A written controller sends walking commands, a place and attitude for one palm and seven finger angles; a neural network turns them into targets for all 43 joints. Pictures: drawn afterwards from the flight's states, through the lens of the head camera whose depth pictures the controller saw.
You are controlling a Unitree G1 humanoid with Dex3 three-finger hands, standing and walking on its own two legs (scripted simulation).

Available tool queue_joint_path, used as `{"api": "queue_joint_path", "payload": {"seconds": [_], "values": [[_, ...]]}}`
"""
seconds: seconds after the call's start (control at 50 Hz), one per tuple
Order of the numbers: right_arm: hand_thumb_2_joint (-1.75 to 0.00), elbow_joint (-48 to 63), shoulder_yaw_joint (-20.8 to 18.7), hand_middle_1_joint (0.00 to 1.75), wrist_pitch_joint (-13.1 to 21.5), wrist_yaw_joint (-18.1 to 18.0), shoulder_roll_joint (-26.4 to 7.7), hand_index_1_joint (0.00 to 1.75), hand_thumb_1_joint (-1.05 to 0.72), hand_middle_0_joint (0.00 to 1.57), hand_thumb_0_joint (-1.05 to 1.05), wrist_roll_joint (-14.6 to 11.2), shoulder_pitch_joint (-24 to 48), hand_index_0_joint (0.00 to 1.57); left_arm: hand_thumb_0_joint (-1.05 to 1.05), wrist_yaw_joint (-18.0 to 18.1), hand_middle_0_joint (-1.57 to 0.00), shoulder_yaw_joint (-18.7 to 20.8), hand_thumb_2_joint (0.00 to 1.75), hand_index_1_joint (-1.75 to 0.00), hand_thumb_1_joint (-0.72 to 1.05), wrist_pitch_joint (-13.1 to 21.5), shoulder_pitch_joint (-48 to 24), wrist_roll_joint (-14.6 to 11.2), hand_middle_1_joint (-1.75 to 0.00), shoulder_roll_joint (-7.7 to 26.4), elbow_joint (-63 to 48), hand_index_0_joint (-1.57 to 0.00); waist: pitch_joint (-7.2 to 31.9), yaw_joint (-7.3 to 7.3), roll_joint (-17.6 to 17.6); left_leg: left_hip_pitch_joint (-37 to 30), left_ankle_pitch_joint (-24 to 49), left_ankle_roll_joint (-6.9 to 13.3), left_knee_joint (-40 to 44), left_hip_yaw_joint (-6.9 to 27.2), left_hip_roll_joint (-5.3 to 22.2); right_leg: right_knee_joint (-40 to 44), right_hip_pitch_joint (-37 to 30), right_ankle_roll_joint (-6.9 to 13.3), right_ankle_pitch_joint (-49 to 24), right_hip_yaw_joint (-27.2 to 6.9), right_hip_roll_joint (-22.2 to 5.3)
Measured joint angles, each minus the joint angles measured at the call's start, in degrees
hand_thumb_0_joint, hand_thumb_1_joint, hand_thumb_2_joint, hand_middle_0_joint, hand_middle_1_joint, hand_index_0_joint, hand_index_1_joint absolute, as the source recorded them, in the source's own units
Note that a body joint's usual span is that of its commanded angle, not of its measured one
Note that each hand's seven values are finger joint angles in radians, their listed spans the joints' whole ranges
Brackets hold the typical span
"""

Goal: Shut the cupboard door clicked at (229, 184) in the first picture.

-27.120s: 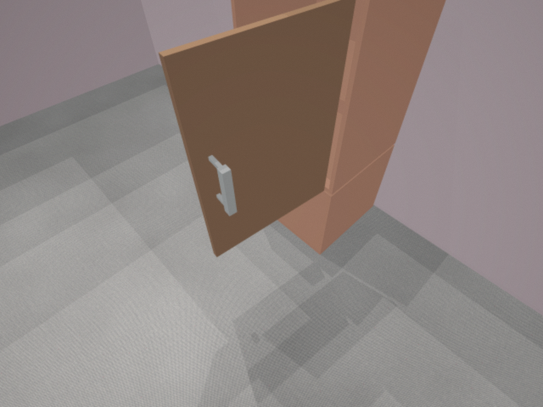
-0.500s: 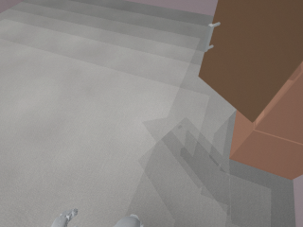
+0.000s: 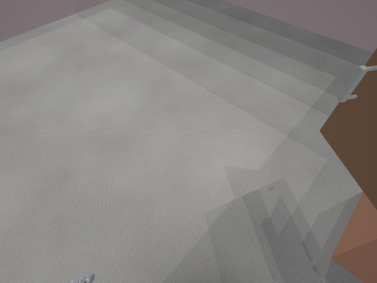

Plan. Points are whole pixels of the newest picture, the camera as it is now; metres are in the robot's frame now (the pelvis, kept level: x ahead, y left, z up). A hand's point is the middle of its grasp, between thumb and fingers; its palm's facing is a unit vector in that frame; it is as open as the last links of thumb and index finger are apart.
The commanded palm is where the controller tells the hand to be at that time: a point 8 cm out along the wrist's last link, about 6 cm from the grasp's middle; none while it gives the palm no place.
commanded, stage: walk to a spot facing it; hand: left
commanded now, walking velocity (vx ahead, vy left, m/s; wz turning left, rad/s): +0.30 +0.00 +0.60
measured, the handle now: (357, 84) +0.73 -0.53 -0.03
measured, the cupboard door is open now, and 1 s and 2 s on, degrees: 54 54 54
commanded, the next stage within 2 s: turn to face it in 1.04 s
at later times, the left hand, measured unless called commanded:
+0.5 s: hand out of the picture +0.09 +0.23 -0.18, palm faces +0.37 -0.91 -0.19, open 7.4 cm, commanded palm none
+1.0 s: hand (100, 164) +0.44 +0.30 -0.13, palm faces +0.46 -0.87 -0.19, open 7.3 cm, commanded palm none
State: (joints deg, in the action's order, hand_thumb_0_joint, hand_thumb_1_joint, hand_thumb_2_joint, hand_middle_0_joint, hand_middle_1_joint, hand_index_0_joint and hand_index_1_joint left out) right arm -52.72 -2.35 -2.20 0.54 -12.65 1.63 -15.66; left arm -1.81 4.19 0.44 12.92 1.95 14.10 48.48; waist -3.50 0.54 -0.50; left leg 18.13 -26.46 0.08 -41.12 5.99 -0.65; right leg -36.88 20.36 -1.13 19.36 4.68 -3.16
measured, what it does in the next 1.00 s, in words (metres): walks ahead, turning left: left foot, then right foot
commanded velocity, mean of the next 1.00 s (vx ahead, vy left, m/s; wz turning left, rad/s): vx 0.26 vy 0.00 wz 0.52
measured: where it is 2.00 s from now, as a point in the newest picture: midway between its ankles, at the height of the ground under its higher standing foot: (164, 222)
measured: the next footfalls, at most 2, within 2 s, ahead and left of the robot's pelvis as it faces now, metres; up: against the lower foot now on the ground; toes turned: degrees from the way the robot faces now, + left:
left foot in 0.38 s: +0.24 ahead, +0.15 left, +0.00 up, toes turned +23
right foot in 0.88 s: +0.51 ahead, +0.01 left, +0.00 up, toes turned +22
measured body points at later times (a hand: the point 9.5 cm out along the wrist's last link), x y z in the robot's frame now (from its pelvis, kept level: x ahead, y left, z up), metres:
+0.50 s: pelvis +0.17 +0.06 +0.00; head +0.22 +0.09 +0.44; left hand +0.07 +0.28 -0.16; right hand +0.38 -0.14 -0.12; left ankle +0.20 +0.13 -0.72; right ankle +0.12 -0.11 -0.63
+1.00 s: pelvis +0.39 +0.08 +0.01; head +0.44 +0.10 +0.46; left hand +0.42 +0.35 -0.11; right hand +0.48 -0.15 -0.14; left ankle +0.27 +0.14 -0.63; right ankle +0.48 +0.00 -0.72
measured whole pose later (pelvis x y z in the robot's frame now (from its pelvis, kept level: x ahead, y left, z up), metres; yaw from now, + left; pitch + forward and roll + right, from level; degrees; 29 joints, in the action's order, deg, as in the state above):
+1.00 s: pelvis +0.39 +0.08 +0.01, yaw +32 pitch +1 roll +0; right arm -59.0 -3.7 -1.0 0.1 -11.2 1.0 -20.6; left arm 0.0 2.3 2.9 5.9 1.6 8.8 47.6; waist -5.1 4.2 -0.8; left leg 25.1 -26.4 0.3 -69.7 -0.5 -0.3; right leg -31.6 17.6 0.3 14.3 8.9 -4.5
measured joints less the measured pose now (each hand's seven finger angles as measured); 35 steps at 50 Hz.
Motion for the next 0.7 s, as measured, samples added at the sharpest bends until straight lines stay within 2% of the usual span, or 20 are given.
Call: {"api": "queue_joint_path", "payload": {"seconds": [0.02,0.06,0.08,0.12,0.18,0.26,0.32,0.36,0.38,0.4,0.44,0.48,0.52,0.58,0.7], "values": [[-0.89,-0.78,-0.29,0.30,-0.48,0.15,-0.18,0.30,-0.90,0.20,0.00,0.01,0.00,0.20,0.00,0.35,-0.20,-0.18,0.90,-0.30,0.91,0.50,0.14,0.04,-0.30,-0.45,-0.08,-0.20,0.07,-0.18,-0.39,2.19,-2.32,0.28,-6.94,-0.28,-0.23,-0.79,-0.70,1.00,-0.35,1.21,-0.30],[-0.89,-1.95,-0.90,0.30,-1.05,0.60,-0.54,0.30,-0.90,0.20,0.01,0.29,0.59,0.20,0.00,1.05,-0.20,-0.40,0.90,-0.30,0.91,1.18,1.33,0.08,-0.30,-1.50,0.25,-0.20,0.58,-0.66,-0.66,6.84,-0.90,0.45,-19.57,-2.22,-0.13,0.37,-3.09,1.91,0.59,2.96,-0.85],[-0.89,-2.11,-1.18,0.30,-1.11,0.89,-0.68,0.30,-0.90,0.20,0.01,0.39,1.10,0.20,0.00,1.32,-0.20,-0.45,0.90,-0.30,0.91,1.41,2.09,0.09,-0.30,-2.03,0.79,-0.20,0.87,-0.64,-0.67,8.88,1.43,0.27,-23.54,-3.40,0.38,2.11,-4.59,1.95,0.66,3.70,-1.06],[-0.89,-1.71,-1.58,0.30,-0.84,1.43,-0.72,0.30,-0.90,0.20,0.01,0.39,2.23,0.20,0.00,1.61,-0.20,-0.49,0.90,-0.30,0.91,1.76,3.53,0.12,-0.30,-2.93,2.22,-0.20,1.18,-0.19,-0.35,11.62,5.37,-0.19,-25.85,-5.57,1.73,6.43,-7.84,1.48,-0.20,5.29,-1.56],[-0.89,-0.41,-1.68,0.30,-0.32,2.02,-0.40,0.30,-0.90,0.20,0.01,0.24,4.10,0.20,0.00,1.73,-0.20,-0.70,0.90,-0.30,0.91,2.44,5.25,0.12,-0.30,-3.88,4.13,-0.20,0.72,0.15,0.75,13.41,8.16,-0.53,-20.89,-8.08,3.14,11.89,-12.42,1.17,-0.98,8.00,-2.41],[-0.89,0.83,-1.36,0.30,-0.07,2.60,-0.33,0.30,-0.91,0.19,0.01,0.18,7.60,0.19,0.00,1.82,-0.20,-1.03,0.90,-0.30,0.91,3.18,7.36,0.08,-0.30,-4.89,5.92,-0.20,-1.21,-1.05,1.52,14.09,10.32,0.13,-11.25,-10.35,3.68,15.27,-17.39,-0.06,0.09,11.77,-2.96],[-0.90,1.83,-0.82,0.30,0.33,2.85,-0.30,0.30,-0.91,0.19,0.01,0.25,10.66,0.19,0.00,1.80,-0.20,-1.04,0.90,-0.30,0.91,3.08,9.30,0.09,-0.30,-4.99,7.12,-0.20,-2.94,-2.43,2.27,12.46,9.73,1.57,-2.76,-12.54,2.94,14.05,-20.02,-1.46,2.94,13.86,-3.89],[-0.90,3.00,-0.41,0.30,1.23,2.74,-0.28,0.30,-0.91,0.19,0.01,0.37,12.00,0.19,0.00,1.60,-0.20,-1.00,0.90,-0.30,0.91,2.63,10.95,-0.11,-0.30,-4.64,7.99,-0.20,-3.65,-2.74,3.13,9.58,9.93,3.11,2.64,-14.46,1.18,9.37,-20.54,-2.52,6.41,14.72,-5.75],[-0.90,3.83,-0.12,0.30,1.88,2.68,-0.59,0.30,-0.91,0.19,0.01,0.49,12.22,0.19,0.00,1.40,-0.20,-0.97,0.90,-0.30,0.91,2.26,12.15,-0.28,-0.30,-4.63,8.38,-0.20,-3.44,-2.70,2.85,7.28,10.58,4.28,5.53,-14.93,0.67,3.66,-19.17,-2.68,8.27,14.58,-6.77],[-0.89,4.74,-0.05,0.30,2.72,2.50,-0.97,0.30,-0.90,0.19,0.01,0.70,12.21,0.20,0.00,1.05,-0.20,-0.91,0.90,-0.30,0.91,1.57,12.86,-0.51,-0.30,-4.58,8.66,-0.20,-3.03,-2.18,1.99,7.29,15.41,5.52,5.46,-14.66,0.99,-6.00,-15.81,-2.55,9.54,12.94,-7.03],[-0.89,5.15,0.18,0.30,3.85,1.60,-0.61,0.30,-0.90,0.20,0.00,0.37,11.96,0.20,0.01,0.95,-0.20,-0.54,0.90,-0.30,0.91,-0.35,11.28,-0.69,-0.30,-3.33,9.02,-0.20,-3.70,-2.13,2.84,7.62,13.27,6.21,0.96,-14.37,0.19,-24.58,-7.53,-1.82,9.99,5.26,-6.29],[-0.89,4.74,0.61,0.30,4.15,0.70,-0.23,0.30,-0.90,0.20,0.00,0.19,10.47,0.20,0.01,1.15,-0.20,0.20,0.90,-0.30,0.91,-1.07,8.54,-0.51,-0.30,-2.42,8.67,-0.20,-3.59,-2.36,3.38,5.68,10.43,5.81,1.71,-13.79,-0.72,-33.24,-0.26,-1.28,6.91,0.87,-5.41],[-0.89,3.55,0.81,0.30,4.25,-0.05,0.10,0.30,-0.90,0.20,0.00,0.19,8.51,0.20,0.01,0.90,-0.20,0.70,0.90,-0.30,0.91,-0.97,5.49,-0.12,-0.30,-2.04,7.43,-0.20,-3.19,-2.26,3.08,3.09,10.73,5.30,4.94,-12.73,-1.49,-33.58,5.19,-1.25,3.25,-1.13,-5.39],[-0.89,1.12,1.14,0.30,4.30,-0.45,1.00,0.30,-0.90,0.20,0.00,0.07,5.29,0.20,0.01,0.56,-0.20,1.00,0.90,-0.30,0.91,-0.43,1.69,0.16,-0.30,-1.87,4.83,-0.20,-2.12,-1.76,2.52,-1.10,11.83,5.53,10.46,-11.08,-2.34,-28.61,10.79,-1.70,-1.33,-3.04,-5.56],[-0.89,-3.00,1.27,0.30,4.47,-0.38,3.37,0.30,-0.90,0.20,0.00,-0.23,-1.50,0.20,0.00,0.07,-0.19,0.78,0.90,-0.30,0.91,-0.22,-4.33,0.04,-0.30,-1.61,1.61,-0.20,-0.07,0.47,2.00,-9.05,12.19,4.69,19.00,-7.89,-2.63,-14.59,14.11,-2.63,-9.09,-4.01,-4.94]]}}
